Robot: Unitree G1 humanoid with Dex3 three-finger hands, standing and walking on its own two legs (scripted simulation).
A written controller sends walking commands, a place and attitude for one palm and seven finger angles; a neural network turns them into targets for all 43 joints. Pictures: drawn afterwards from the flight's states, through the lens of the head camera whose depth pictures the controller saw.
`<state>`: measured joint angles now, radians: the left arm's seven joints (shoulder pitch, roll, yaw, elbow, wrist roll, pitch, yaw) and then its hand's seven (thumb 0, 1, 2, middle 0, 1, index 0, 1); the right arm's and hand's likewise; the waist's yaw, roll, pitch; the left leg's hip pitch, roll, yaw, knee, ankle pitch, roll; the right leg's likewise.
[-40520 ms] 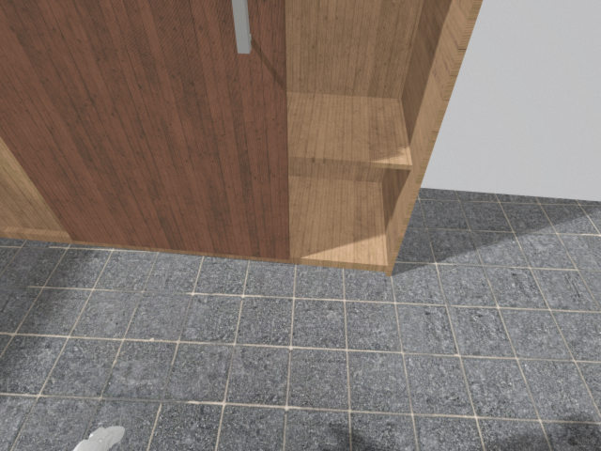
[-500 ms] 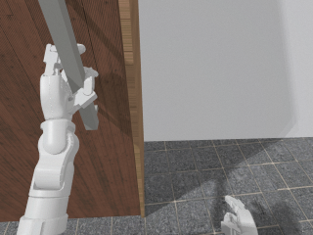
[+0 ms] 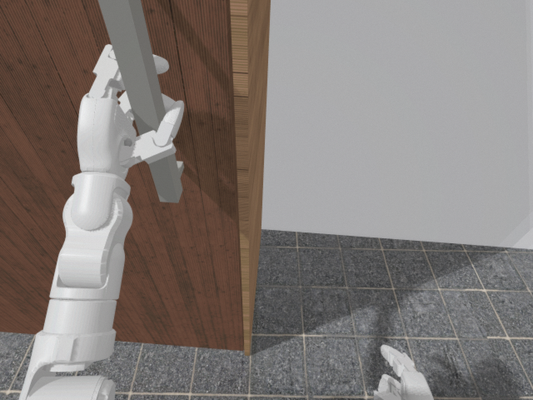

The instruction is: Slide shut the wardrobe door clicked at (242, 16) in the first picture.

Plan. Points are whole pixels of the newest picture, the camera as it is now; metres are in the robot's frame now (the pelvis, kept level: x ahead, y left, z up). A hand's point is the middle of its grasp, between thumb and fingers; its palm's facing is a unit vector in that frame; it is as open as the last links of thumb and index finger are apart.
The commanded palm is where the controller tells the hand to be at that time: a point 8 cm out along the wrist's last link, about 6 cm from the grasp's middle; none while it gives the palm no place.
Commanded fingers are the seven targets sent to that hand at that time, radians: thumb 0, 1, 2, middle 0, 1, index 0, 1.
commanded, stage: loosen the grip on the handle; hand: left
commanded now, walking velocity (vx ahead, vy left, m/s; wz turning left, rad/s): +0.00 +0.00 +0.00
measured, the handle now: (155, 101) +0.37 +0.19 +0.27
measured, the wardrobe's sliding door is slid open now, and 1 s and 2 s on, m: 0.00 0.00 0.00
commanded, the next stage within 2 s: slip the hand off the handle in 0.46 s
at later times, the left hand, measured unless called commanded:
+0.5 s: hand (165, 130) +0.34 +0.17 +0.25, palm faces +0.22 -0.97 -0.11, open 14.5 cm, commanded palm +0.30 +0.22 +0.26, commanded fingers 0.00 -0.55 0.20 -0.25 -1.15 -0.25 -1.15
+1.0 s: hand (119, 122) +0.33 +0.22 +0.26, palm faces +0.23 -0.97 -0.03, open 14.7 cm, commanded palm +0.29 +0.26 +0.26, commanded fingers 0.00 -0.55 0.20 -0.25 -1.15 -0.25 -1.15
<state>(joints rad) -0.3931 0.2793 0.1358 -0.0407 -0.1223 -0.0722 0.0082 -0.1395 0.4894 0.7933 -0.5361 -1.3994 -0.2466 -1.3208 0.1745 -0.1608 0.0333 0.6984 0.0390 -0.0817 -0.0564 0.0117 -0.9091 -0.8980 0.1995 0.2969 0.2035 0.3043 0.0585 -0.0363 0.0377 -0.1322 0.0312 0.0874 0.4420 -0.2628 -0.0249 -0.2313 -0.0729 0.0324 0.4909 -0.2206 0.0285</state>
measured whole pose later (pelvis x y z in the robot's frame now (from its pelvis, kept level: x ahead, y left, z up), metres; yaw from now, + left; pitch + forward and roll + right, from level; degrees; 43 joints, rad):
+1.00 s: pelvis +0.02 -0.01 +0.00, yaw +2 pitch -1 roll +0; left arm -0.34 0.32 0.35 0.03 -0.25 -0.13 -0.10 -0.01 -0.56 0.20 -0.50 -1.19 -0.26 -1.15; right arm 0.18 -0.18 0.05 0.67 0.02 -0.12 -0.06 0.01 -0.91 -0.90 0.20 0.30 0.21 0.30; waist 0.03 0.03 -0.01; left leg -0.16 0.05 0.01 0.49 -0.31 -0.04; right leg -0.23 -0.05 -0.02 0.51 -0.26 0.03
